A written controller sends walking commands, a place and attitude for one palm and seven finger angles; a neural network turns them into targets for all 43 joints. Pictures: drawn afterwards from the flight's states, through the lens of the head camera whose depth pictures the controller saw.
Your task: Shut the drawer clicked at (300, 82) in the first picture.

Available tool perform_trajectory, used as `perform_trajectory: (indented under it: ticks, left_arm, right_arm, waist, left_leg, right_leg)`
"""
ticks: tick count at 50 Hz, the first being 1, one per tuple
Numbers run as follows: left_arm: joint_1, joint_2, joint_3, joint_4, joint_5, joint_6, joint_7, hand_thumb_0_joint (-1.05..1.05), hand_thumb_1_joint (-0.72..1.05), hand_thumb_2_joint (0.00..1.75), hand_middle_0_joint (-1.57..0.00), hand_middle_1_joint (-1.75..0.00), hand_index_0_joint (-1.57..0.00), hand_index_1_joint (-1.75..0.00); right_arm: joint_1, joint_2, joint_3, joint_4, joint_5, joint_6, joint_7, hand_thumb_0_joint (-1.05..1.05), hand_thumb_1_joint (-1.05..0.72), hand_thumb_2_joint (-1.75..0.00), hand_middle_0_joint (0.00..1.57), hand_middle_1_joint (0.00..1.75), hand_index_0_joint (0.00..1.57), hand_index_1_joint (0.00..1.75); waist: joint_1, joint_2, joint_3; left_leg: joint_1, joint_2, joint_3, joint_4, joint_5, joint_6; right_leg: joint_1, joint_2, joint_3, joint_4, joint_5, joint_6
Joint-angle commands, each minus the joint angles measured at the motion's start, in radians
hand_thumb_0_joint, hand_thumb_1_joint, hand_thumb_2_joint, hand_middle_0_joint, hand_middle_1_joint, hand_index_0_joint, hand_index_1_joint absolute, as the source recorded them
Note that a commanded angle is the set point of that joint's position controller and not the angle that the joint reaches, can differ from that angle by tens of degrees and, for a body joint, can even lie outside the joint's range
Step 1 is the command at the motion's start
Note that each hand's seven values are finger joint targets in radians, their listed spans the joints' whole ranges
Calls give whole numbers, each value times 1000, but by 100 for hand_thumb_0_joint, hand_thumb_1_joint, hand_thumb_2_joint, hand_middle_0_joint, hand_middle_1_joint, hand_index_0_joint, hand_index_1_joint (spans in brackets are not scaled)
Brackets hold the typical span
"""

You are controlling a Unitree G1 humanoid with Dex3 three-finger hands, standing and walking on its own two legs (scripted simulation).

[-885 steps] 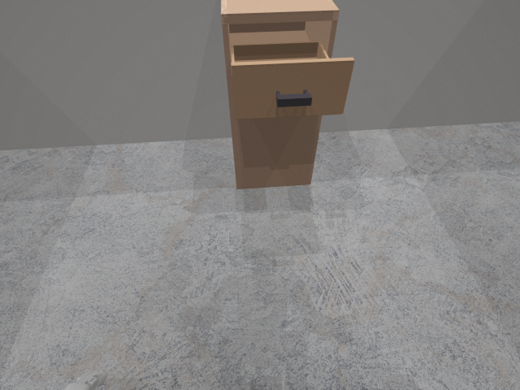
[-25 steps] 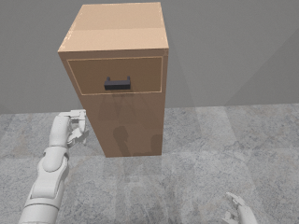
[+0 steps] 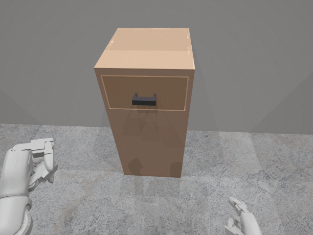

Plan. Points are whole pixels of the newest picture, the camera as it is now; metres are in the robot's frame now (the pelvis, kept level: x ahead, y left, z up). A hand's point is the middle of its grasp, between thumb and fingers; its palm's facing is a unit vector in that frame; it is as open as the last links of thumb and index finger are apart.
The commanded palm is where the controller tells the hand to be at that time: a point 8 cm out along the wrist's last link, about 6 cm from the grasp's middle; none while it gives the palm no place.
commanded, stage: draw the hand back to the body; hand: left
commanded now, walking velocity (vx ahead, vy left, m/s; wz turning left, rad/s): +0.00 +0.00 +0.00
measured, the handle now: (144, 98) +0.66 +0.14 -0.04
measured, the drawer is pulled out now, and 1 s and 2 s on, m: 0.00 0.00 0.00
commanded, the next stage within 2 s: step back with the hand held close in 0.24 s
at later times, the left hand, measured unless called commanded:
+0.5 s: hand (44, 166) +0.19 +0.24 +0.17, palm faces +0.40 -0.80 -0.45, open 3.3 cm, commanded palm +0.12 +0.28 +0.17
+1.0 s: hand (21, 205) +0.12 +0.25 +0.15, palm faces +0.36 -0.79 -0.49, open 3.3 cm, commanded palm +0.06 +0.29 +0.17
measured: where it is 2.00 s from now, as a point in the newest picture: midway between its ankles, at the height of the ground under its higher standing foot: outside the picture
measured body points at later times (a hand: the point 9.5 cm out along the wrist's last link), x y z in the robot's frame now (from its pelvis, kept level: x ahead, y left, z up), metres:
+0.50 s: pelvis -0.01 +0.00 +0.00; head -0.01 -0.02 +0.45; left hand +0.16 +0.28 +0.19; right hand +0.18 -0.23 -0.08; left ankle -0.03 +0.10 -0.74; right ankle +0.00 -0.13 -0.74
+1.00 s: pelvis -0.07 +0.01 -0.01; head -0.06 +0.00 +0.44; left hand +0.09 +0.29 +0.18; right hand +0.12 -0.23 -0.08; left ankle -0.03 +0.10 -0.74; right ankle +0.00 -0.13 -0.74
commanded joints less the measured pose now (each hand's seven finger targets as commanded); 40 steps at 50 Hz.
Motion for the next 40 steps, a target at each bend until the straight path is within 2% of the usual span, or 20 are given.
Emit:
perform_trajectory:
  ticks: [1, 3, 6, 8, 10, 11, 13, 14, 17, 18, 19, 20, 21, 22, 25, 29, 32, 35, 37, 40]
  left_arm:
    - [-11, 177, 144, -315, 1, -77, 14, 0, 90, 90, -140, -160, -140, -160]
    - [39, 196, 183, -339, 1, -83, 18, 0, 90, 90, -140, -160, -140, -160]
    - [4, 133, 124, -265, 7, -75, 13, 0, 90, 90, -140, -160, -140, -160]
    - [-18, 128, 120, -240, 10, -77, 18, 0, 90, 90, -140, -160, -140, -160]
    - [-29, 144, 133, -237, 13, -80, 23, 0, 90, 90, -140, -160, -140, -160]
    - [-29, 149, 138, -253, 12, -86, 26, 0, 90, 90, -140, -160, -140, -160]
    - [-24, 161, 148, -285, 15, -92, 31, 0, 90, 90, -140, -160, -140, -160]
    - [-13, 171, 158, -295, 15, -94, 34, 0, 90, 90, -140, -160, -140, -160]
    - [-12, 179, 157, -333, 18, -95, 38, 0, 90, 90, -140, -160, -140, -160]
    - [-13, 179, 159, -332, 18, -96, 40, 0, 90, 90, -140, -160, -140, -160]
    - [-85, 277, 279, -358, 17, -142, 44, 0, 90, 90, -140, -160, -140, -160]
    - [-80, 284, 293, -334, 25, -162, 43, 0, 90, 90, -140, -160, -140, -160]
    - [34, 202, 230, -243, 26, -154, 37, 0, 90, 90, -140, -160, -140, -160]
    - [74, 176, 209, -241, 27, -157, 33, 0, 90, 90, -140, -160, -140, -160]
    - [145, 151, 195, -241, 21, -179, 26, 0, 90, 90, -140, -160, -140, -160]
    - [207, 190, 231, -290, 14, -194, 32, 0, 90, 90, -140, -160, -140, -160]
    - [242, 221, 264, -329, 9, -199, 38, 0, 90, 90, -140, -160, -140, -160]
    - [228, 238, 270, -369, 10, -203, 41, 0, 90, 90, -140, -160, -140, -160]
    - [231, 223, 259, -350, 12, -204, 43, 0, 90, 90, -140, -160, -140, -160]
    - [204, 216, 251, -336, 18, -209, 43, 0, 90, 90, -140, -160, -140, -160]
  right_arm:
    - [-136, -109, -53, -165, 3, -86, -8, 0, -90, -90, 20, 30, 20, 30]
    - [-132, -109, -58, -161, 4, -95, -13, 0, -90, -90, 20, 30, 20, 30]
    - [-123, -114, -61, -139, 2, -98, -17, 0, -90, -90, 20, 30, 20, 30]
    - [-117, -118, -65, -134, 4, -97, -24, 0, -90, -90, 20, 30, 20, 30]
    - [-118, -119, -68, -129, 1, -102, -32, 0, -90, -90, 20, 30, 20, 30]
    - [-115, -117, -67, -132, 0, -106, -33, 0, -90, -90, 20, 30, 20, 30]
    - [-120, -115, -65, -134, -4, -114, -33, 0, -90, -90, 20, 30, 20, 30]
    - [-119, -113, -64, -134, -5, -119, -34, 0, -90, -90, 20, 30, 20, 30]
    - [-125, -110, -60, -133, -7, -133, -34, 0, -90, -90, 20, 30, 20, 30]
    - [-127, -108, -58, -132, -7, -137, -34, 0, -90, -90, 20, 30, 20, 30]
    - [-120, -135, -63, -163, -2, -107, -27, 0, -90, -90, 20, 30, 20, 30]
    - [-115, -123, -65, -153, -4, -90, -26, 0, -90, -90, 20, 30, 20, 30]
    - [-125, -117, -72, -141, -6, -78, -25, 0, -90, -90, 20, 30, 20, 30]
    - [-118, -120, -76, -145, -10, -64, -19, 0, -90, -90, 20, 30, 20, 30]
    - [-116, -129, -94, -155, -8, -40, -14, 0, -90, -90, 20, 30, 20, 30]
    - [-112, -130, -112, -179, 5, -14, -11, 0, -90, -90, 20, 30, 20, 30]
    - [-119, -124, -119, -202, 10, -3, -15, 0, -90, -90, 20, 30, 20, 30]
    - [-122, -131, -121, -214, 10, 0, -22, 0, -90, -90, 20, 30, 20, 30]
    - [-115, -128, -122, -214, 11, 0, -25, 0, -90, -90, 20, 30, 20, 30]
    - [-118, -133, -125, -211, 10, -3, -30, 0, -90, -90, 20, 30, 20, 30]
  waist:
    - [4, 1, -65]
    - [12, 4, -57]
    - [-12, -46, 43]
    - [-14, -65, 60]
    - [-8, -44, 39]
    - [-3, -41, 2]
    - [7, -11, -47]
    - [12, -18, -66]
    - [13, 34, -74]
    - [14, 21, -62]
    - [-46, -5, 64]
    - [-43, -21, 62]
    - [-48, -47, 77]
    - [-50, -58, 46]
    - [-54, -27, -62]
    - [-53, -50, -206]
    - [-43, -49, -256]
    - [-44, -7, -243]
    - [-47, -5, -206]
    - [-52, -9, -154]
  left_leg:
    - [-49, 24, -17, -80, 237, -2]
    - [-50, 24, -12, -75, 243, -1]
    - [-63, 25, -12, -83, 171, 5]
    - [-64, 25, -14, -85, 128, 11]
    - [-54, 21, -10, -84, 111, 15]
    - [-47, 19, -12, -84, 117, 16]
    - [-39, 17, -12, -80, 152, 14]
    - [-33, 15, -9, -74, 179, 15]
    - [-32, 13, -8, -72, 200, 8]
    - [-38, 12, -10, -72, 210, 8]
    - [-134, 15, -27, -48, 128, 30]
    - [-139, 9, -39, -37, 104, 29]
    - [-127, 12, -40, -31, 126, 27]
    - [-118, 16, -35, -28, 160, 25]
    - [-104, 29, -29, -39, 297, 22]
    - [-84, 45, -26, -30, 465, 20]
    - [-100, 49, -29, -21, 530, 14]
    - [-131, 53, -39, -27, 537, 16]
    - [-161, 62, -45, -42, 494, 21]
    - [-237, 70, -53, -73, 344, 38]
  right_leg:
    - [40, 18, -12, -40, 150, -36]
    - [38, 19, -9, -39, 162, -37]
    - [-31, 19, -11, -68, 82, -32]
    - [-49, 16, -10, -74, 36, -31]
    - [-42, 13, -3, -79, 19, -32]
    - [-20, 7, -1, -70, 23, -32]
    - [17, 5, -1, -56, 61, -34]
    - [30, 5, 2, -52, 90, -34]
    - [44, 6, 6, -51, 117, -36]
    - [45, 7, 4, -53, 127, -36]
    - [-90, -36, 122, -117, 132, -37]
    - [-100, -56, 125, -139, 105, -43]
    - [-133, -63, 118, -146, 94, -43]
    - [-126, -61, 107, -138, 118, -40]
    - [-58, -57, 55, -71, 262, -28]
    - [13, -46, 21, 8, 417, -9]
    - [39, -42, 14, 54, 481, -3]
    - [29, -31, 12, 80, 471, 3]
    - [6, -22, 12, 88, 418, 8]
    - [1, -16, 21, 86, 328, 14]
